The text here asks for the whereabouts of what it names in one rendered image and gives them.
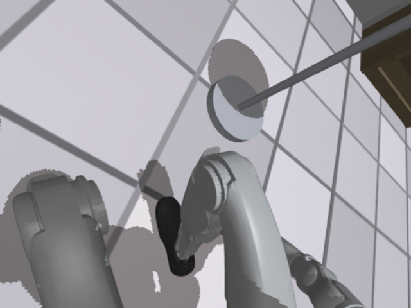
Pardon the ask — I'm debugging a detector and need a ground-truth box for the right robot hand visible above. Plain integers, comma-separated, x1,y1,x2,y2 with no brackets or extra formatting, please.
281,237,303,267

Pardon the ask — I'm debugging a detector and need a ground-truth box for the right robot foot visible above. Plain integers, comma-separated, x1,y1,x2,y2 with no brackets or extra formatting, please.
155,196,195,277

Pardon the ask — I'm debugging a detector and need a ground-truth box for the bookshelf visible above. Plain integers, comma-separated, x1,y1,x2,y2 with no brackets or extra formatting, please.
360,4,411,128

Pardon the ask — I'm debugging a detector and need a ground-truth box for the floor lamp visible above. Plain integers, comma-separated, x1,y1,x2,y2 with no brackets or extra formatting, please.
207,14,411,142

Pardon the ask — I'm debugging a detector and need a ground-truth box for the right robot arm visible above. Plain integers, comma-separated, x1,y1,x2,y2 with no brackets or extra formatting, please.
290,254,366,308

